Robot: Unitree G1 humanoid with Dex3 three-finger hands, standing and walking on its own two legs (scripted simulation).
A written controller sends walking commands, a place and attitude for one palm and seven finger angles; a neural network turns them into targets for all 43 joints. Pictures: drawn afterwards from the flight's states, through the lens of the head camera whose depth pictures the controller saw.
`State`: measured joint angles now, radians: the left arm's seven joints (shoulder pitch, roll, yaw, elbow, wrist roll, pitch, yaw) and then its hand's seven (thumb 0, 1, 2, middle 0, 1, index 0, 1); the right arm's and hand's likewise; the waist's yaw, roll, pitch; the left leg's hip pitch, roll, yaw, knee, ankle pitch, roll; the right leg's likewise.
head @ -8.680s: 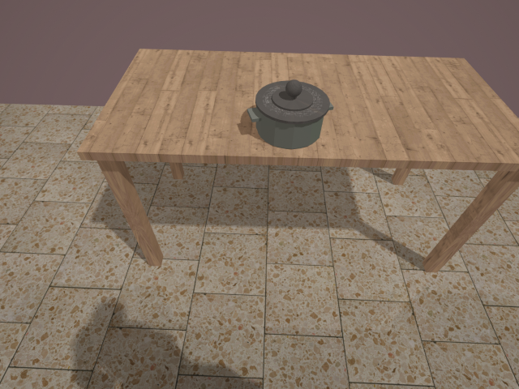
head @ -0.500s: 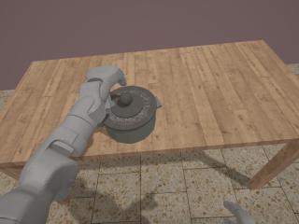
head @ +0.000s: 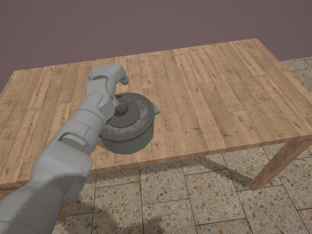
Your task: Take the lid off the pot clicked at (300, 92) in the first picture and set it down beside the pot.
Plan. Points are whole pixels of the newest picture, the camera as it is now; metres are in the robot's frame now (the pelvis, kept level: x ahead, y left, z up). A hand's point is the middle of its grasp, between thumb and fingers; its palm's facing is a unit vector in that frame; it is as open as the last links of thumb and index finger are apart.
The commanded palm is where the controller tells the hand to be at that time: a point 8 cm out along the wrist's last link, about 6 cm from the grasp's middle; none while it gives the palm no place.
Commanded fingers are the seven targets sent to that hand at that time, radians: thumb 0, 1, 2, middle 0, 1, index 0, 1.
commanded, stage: move the open hand above the knob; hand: left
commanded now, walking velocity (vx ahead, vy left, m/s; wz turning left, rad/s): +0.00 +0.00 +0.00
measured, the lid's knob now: (121, 107) +0.48 +0.09 +0.04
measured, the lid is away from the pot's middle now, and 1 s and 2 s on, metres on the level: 0.00 0.00 0.00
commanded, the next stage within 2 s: lower the open fingers around the knob in 0.80 s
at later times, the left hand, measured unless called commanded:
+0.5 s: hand (119, 93) +0.46 +0.07 +0.12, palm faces -0.27 -0.08 -0.96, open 10.2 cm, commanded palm +0.46 +0.09 +0.19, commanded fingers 0.00 -0.30 1.43 -0.83 -0.08 -0.83 -0.08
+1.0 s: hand (118, 95) +0.46 +0.08 +0.12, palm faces -0.28 -0.09 -0.96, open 10.2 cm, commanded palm +0.45 +0.09 +0.18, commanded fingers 0.00 -0.30 1.43 -0.83 -0.08 -0.83 -0.08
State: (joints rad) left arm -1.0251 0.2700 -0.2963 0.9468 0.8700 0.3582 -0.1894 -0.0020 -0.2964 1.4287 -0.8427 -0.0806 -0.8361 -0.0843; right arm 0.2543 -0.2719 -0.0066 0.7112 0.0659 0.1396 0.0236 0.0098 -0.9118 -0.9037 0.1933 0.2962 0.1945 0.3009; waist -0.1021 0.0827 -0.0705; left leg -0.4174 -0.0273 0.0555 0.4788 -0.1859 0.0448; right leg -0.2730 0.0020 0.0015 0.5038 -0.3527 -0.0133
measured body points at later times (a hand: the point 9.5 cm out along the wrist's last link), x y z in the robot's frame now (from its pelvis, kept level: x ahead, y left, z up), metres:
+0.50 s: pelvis -0.01 +0.00 +0.00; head +0.02 -0.04 +0.45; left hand +0.47 +0.08 +0.18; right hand +0.10 -0.25 -0.14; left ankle +0.03 +0.10 -0.73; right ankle -0.07 -0.11 -0.73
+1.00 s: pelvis +0.00 -0.01 +0.00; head +0.03 -0.05 +0.45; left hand +0.47 +0.08 +0.17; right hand +0.11 -0.27 -0.14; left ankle +0.03 +0.10 -0.73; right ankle -0.07 -0.11 -0.73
